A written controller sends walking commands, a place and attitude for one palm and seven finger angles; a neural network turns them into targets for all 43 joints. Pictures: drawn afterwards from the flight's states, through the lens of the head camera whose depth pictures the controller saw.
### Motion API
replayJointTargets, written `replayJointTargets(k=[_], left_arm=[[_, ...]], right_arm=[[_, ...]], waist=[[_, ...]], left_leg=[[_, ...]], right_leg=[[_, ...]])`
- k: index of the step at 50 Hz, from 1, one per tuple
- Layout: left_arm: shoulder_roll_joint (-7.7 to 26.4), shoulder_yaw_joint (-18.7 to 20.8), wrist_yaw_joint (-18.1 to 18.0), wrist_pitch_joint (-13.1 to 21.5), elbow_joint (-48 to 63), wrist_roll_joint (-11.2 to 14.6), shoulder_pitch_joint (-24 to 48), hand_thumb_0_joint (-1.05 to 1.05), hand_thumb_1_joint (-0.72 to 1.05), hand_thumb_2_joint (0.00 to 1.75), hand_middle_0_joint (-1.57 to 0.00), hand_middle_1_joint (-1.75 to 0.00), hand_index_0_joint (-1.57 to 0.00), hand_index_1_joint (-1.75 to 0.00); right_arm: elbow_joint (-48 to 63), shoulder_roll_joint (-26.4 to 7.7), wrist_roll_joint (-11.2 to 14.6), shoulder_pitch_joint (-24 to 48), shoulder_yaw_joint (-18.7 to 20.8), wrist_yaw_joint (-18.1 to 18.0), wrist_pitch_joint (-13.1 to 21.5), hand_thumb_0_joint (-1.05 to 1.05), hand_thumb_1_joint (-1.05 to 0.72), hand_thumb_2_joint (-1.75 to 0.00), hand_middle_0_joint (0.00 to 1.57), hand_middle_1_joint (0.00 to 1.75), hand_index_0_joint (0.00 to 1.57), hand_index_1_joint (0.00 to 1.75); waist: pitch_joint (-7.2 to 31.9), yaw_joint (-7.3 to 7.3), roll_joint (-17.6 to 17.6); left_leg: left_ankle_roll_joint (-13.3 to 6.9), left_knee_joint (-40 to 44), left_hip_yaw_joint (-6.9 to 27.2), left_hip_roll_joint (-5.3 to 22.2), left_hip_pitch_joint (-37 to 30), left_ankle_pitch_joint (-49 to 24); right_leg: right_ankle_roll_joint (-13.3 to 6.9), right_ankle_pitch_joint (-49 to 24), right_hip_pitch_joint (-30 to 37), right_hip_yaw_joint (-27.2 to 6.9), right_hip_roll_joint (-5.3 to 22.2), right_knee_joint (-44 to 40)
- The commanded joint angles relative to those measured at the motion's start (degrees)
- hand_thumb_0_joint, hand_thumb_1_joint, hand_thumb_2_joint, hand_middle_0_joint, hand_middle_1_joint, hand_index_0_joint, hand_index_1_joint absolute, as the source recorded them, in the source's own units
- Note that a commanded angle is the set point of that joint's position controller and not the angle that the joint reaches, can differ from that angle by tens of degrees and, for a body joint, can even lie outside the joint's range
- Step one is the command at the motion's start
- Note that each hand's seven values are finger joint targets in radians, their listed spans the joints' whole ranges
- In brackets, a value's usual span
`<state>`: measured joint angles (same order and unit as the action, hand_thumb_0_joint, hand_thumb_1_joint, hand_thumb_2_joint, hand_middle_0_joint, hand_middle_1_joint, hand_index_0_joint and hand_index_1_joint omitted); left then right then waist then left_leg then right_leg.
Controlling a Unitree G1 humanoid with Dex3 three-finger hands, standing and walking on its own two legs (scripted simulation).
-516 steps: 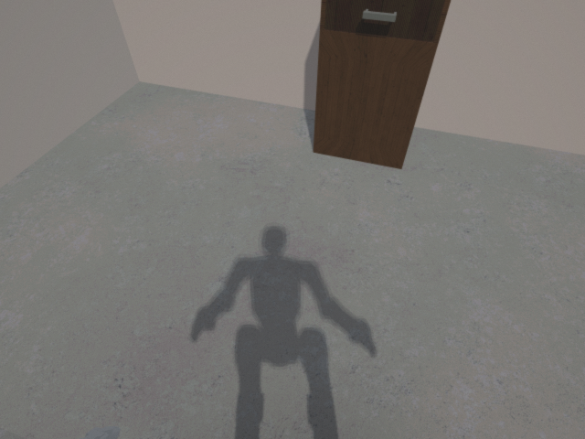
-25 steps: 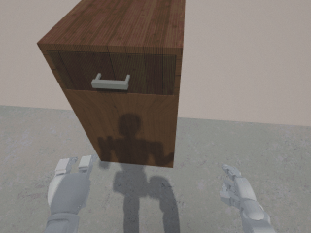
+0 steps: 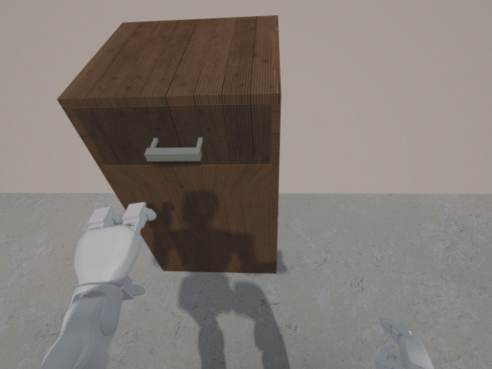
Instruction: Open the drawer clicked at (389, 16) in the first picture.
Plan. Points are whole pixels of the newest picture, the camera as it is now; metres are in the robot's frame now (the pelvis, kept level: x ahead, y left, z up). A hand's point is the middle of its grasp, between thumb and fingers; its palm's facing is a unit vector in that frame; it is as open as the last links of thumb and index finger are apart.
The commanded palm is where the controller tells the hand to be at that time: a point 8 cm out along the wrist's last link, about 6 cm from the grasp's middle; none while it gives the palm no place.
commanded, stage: raise the hand with hooked fingers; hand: left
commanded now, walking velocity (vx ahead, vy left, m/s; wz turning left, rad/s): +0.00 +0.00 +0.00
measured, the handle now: (175, 148) +0.58 +0.26 +0.00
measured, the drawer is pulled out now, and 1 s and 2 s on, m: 0.00 0.00 0.00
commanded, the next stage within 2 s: move the hooked fingers above the handle in 0.82 s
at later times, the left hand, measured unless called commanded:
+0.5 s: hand (110, 205) +0.31 +0.25 +0.12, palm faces +0.07 -0.06 -1.00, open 13.8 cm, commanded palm +0.28 +0.25 +0.17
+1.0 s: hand (114, 211) +0.31 +0.25 +0.11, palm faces +0.06 -0.08 -1.00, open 13.9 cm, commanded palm +0.29 +0.25 +0.17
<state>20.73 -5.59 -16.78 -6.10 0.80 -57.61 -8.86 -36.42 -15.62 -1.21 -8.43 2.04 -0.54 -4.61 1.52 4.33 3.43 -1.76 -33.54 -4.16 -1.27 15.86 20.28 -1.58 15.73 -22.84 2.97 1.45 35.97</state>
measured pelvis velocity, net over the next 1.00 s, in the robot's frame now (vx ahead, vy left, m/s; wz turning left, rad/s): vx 0.00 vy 0.01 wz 0.02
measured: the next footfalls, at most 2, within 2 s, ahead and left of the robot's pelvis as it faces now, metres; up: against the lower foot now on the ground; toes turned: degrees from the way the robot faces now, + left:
none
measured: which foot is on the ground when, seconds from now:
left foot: down 0.00-1.00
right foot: down 0.00-1.00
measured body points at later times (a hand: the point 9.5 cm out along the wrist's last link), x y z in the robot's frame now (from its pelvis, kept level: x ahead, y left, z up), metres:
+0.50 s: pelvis +0.00 +0.00 +0.01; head +0.01 -0.03 +0.46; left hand +0.30 +0.25 +0.18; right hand +0.22 -0.19 -0.09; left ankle -0.03 +0.10 -0.73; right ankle +0.03 -0.10 -0.73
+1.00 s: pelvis +0.00 +0.01 +0.02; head +0.02 -0.03 +0.46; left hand +0.30 +0.25 +0.16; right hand +0.20 -0.21 -0.10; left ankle -0.03 +0.10 -0.73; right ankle +0.03 -0.10 -0.73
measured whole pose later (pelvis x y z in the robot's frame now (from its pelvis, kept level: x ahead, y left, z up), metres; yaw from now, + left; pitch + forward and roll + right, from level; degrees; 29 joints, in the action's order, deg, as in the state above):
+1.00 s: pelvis +0.00 +0.01 +0.02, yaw +1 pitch +1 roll +0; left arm 26.6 -4.6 -3.1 -3.8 -5.0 -53.1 8.1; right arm -36.8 -14.4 1.0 -6.7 -0.7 -0.8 -6.0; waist -0.2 5.3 4.6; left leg -2.1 -22.7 -2.7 -1.9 8.8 14.7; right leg -1.0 10.4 -14.9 4.2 1.5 24.6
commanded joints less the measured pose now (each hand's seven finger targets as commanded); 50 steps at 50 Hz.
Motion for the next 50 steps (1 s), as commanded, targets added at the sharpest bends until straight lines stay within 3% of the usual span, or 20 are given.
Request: replayJointTargets(k=[1, 6, 9, 15, 19, 21, 25, 31, 34, 38, 46, 47, 50], left_arm=[[9.28, 4.68, 0.70, -0.61, 12.34, -0.31, 14.92, 0.00, -0.38, 0.35, -0.29, -1.12, -0.29, -1.12], [11.80, 5.49, 4.61, -1.88, 10.19, 0.00, 20.98, 0.00, -0.50, 0.30, -0.30, -1.20, -0.30, -1.20], [13.94, 6.79, 6.64, -1.84, 10.38, 0.38, 24.72, 0.00, -0.50, 0.30, -0.30, -1.20, -0.30, -1.20], [15.00, 6.36, 10.95, -1.19, 6.96, 1.89, 30.85, 0.00, -0.50, 0.30, -0.30, -1.20, -0.30, -1.20], [17.69, 7.73, 12.74, 0.69, 8.34, 2.62, 35.88, 0.00, -0.50, 0.30, -0.30, -1.20, -0.30, -1.20], [18.93, 8.67, 13.27, 1.59, 7.35, 3.29, 36.56, 0.00, -0.50, 0.30, -0.30, -1.20, -0.30, -1.20], [16.83, 8.45, 14.99, 2.50, 4.76, 4.98, 29.99, 0.00, -0.50, 0.30, -0.30, -1.20, -0.30, -1.20], [18.12, 10.19, 13.34, 4.99, 8.54, 4.84, 30.81, 0.00, -0.50, 0.30, -0.30, -1.20, -0.30, -1.20], [20.06, 12.31, 11.06, 5.85, 10.63, 4.45, 32.38, 0.00, -0.50, 0.30, -0.30, -1.20, -0.30, -1.20], [18.71, 10.90, 9.38, 4.70, 8.14, 4.14, 32.26, 0.00, -0.50, 0.30, -0.30, -1.20, -0.30, -1.20], [17.49, 8.48, 11.32, 2.66, 6.98, 4.07, 32.17, 0.00, -0.50, 0.30, -0.30, -1.20, -0.30, -1.20], [16.16, 6.84, 11.59, 2.80, 7.08, 4.11, 33.97, 0.00, -0.50, 0.30, -0.30, -1.20, -0.30, -1.20], [18.34, 8.44, 11.79, 3.50, 2.36, 3.37, 37.33, 0.00, -0.50, 0.30, -0.30, -1.20, -0.30, -1.20]], right_arm=[[10.28, -3.93, 0.54, 10.34, 0.53, -0.40, 2.76, 0.00, -0.90, -0.90, 0.20, 0.30, 0.20, 0.30], [9.88, -3.75, 0.98, 11.02, -0.53, -0.69, 1.72, 0.00, -0.90, -0.90, 0.20, 0.30, 0.20, 0.30], [10.02, -3.90, 1.09, 11.44, -0.91, -0.87, 1.27, 0.00, -0.90, -0.90, 0.20, 0.30, 0.20, 0.30], [9.32, -3.84, 1.42, 11.02, -1.64, -1.20, 0.72, 0.00, -0.90, -0.90, 0.20, 0.30, 0.20, 0.30], [9.50, -4.12, 1.52, 10.96, -1.68, -1.27, 0.97, 0.00, -0.90, -0.90, 0.20, 0.30, 0.20, 0.30], [8.89, -4.24, 1.43, 9.71, -1.56, -1.30, 1.14, 0.00, -0.90, -0.90, 0.20, 0.30, 0.20, 0.30], [9.23, -4.79, 1.66, 8.79, -0.94, -0.56, 0.92, 0.00, -0.90, -0.90, 0.20, 0.30, 0.20, 0.30], [9.55, -5.22, 1.65, 8.37, -0.37, -0.03, 0.94, 0.00, -0.90, -0.90, 0.20, 0.30, 0.20, 0.30], [9.64, -5.28, 1.64, 8.56, -0.10, 0.02, 1.35, 0.00, -0.90, -0.90, 0.20, 0.30, 0.20, 0.30], [8.72, -5.19, 1.97, 8.29, 0.04, -0.17, 1.30, 0.00, -0.90, -0.90, 0.20, 0.30, 0.20, 0.30], [8.67, -5.19, 2.13, 9.06, -0.32, -0.54, 0.98, 0.00, -0.90, -0.90, 0.20, 0.30, 0.20, 0.30], [8.77, -5.10, 2.03, 9.13, -0.46, -0.70, 1.01, 0.00, -0.90, -0.90, 0.20, 0.30, 0.20, 0.30], [7.80, -5.19, 2.12, 8.17, -0.63, -1.18, 1.05, 0.00, -0.90, -0.90, 0.20, 0.30, 0.20, 0.30]], waist=[[11.24, 1.03, -3.16], [9.24, 1.18, -2.22], [10.66, 1.33, -1.26], [9.61, 0.47, -3.12], [11.96, 0.47, 0.03], [12.69, 0.60, -1.04], [11.95, 1.27, -3.68], [12.80, 1.51, -3.11], [14.97, 1.95, -0.54], [13.55, 1.64, -0.50], [12.94, 1.02, -2.44], [12.56, 0.65, -2.34], [11.08, 0.14, -3.42]], left_leg=[[0.28, 7.31, 3.92, -0.32, -0.23, -17.40], [0.48, 10.05, 3.53, -0.33, -1.19, -16.91], [0.46, 10.81, 3.60, -0.39, -2.47, -18.73], [0.38, 12.14, 3.40, -0.41, -2.91, -19.13], [0.46, 12.53, 3.91, -0.49, -4.50, -20.38], [0.50, 12.78, 4.15, -0.56, -4.86, -22.06], [0.57, 12.82, 3.59, -0.49, -3.59, -24.32], [0.66, 12.94, 3.93, -0.48, -3.22, -23.67], [0.87, 12.79, 4.28, -0.61, -4.08, -24.01], [1.13, 13.19, 4.08, -0.55, -4.21, -23.94], [0.67, 13.93, 3.83, -0.51, -4.25, -21.60], [0.52, 13.65, 3.72, -0.64, -4.45, -21.58], [0.45, 13.56, 3.50, -0.68, -2.96, -18.82]], right_leg=[[-1.38, -11.22, 12.71, -2.96, -1.27, -5.95], [-1.36, -11.33, 15.41, -2.69, -1.39, -8.32], [-1.40, -13.50, 17.90, -2.98, -1.55, -9.18], [-1.06, -14.34, 19.20, -2.26, -1.44, -10.97], [-1.21, -15.07, 20.44, -2.43, -1.44, -11.63], [-1.23, -16.46, 21.41, -2.00, -1.30, -11.79], [-1.07, -19.07, 22.17, -1.92, -1.22, -11.87], [-1.15, -17.69, 21.29, -2.10, -1.18, -11.75], [-1.37, -17.19, 21.56, -2.41, -1.42, -11.51], [-1.41, -16.43, 20.09, -1.90, -1.31, -11.77], [-1.13, -14.53, 20.55, -1.78, -1.42, -12.58], [-1.08, -15.01, 20.05, -1.81, -1.36, -12.66], [-0.98, -12.66, 18.76, -1.85, -1.44, -12.89]])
